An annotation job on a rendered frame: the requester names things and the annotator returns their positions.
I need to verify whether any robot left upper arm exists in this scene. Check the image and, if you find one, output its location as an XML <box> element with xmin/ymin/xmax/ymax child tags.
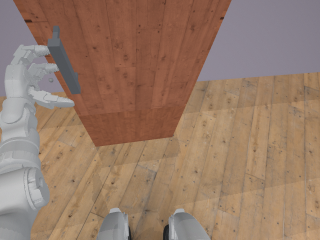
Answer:
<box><xmin>0</xmin><ymin>166</ymin><xmax>50</xmax><ymax>240</ymax></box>

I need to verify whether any robot thigh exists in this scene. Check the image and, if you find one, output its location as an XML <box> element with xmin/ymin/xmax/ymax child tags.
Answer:
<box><xmin>96</xmin><ymin>211</ymin><xmax>129</xmax><ymax>240</ymax></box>
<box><xmin>168</xmin><ymin>212</ymin><xmax>211</xmax><ymax>240</ymax></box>

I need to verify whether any robot left thigh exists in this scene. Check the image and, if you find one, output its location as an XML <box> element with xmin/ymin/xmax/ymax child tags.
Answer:
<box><xmin>96</xmin><ymin>211</ymin><xmax>129</xmax><ymax>240</ymax></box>

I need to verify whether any robot right thigh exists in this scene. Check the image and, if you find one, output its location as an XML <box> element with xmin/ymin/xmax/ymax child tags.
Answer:
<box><xmin>168</xmin><ymin>212</ymin><xmax>211</xmax><ymax>240</ymax></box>

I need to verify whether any robot left forearm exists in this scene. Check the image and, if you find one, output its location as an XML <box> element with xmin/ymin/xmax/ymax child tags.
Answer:
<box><xmin>0</xmin><ymin>97</ymin><xmax>41</xmax><ymax>174</ymax></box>

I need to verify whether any handle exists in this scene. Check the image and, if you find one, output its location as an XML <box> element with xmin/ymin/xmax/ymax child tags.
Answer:
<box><xmin>47</xmin><ymin>25</ymin><xmax>81</xmax><ymax>95</ymax></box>

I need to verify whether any cupboard door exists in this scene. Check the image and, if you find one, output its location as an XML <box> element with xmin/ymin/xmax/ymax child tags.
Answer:
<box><xmin>21</xmin><ymin>0</ymin><xmax>228</xmax><ymax>116</ymax></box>

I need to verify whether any left robot hand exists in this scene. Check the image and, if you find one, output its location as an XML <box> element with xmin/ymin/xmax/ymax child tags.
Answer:
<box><xmin>4</xmin><ymin>44</ymin><xmax>75</xmax><ymax>110</ymax></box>

